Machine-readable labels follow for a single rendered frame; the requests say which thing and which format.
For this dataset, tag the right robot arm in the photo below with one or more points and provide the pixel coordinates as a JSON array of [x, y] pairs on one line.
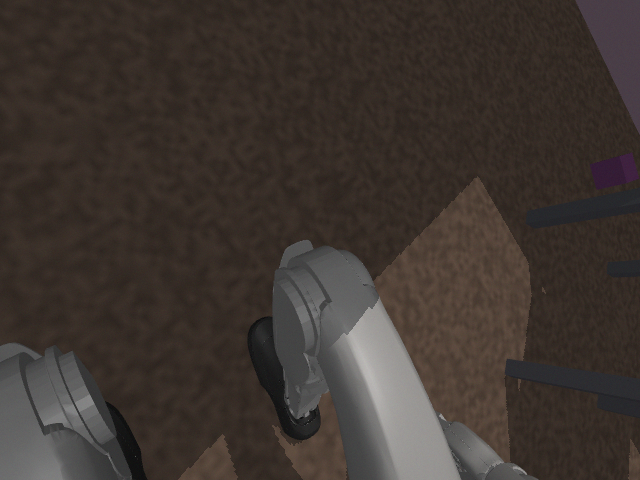
[[508, 471]]

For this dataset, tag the right robot hand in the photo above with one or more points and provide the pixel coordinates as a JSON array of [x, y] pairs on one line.
[[471, 454]]

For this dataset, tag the left robot foot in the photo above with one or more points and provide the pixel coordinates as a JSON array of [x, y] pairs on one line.
[[128, 444]]

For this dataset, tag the right robot foot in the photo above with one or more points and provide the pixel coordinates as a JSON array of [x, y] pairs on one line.
[[270, 374]]

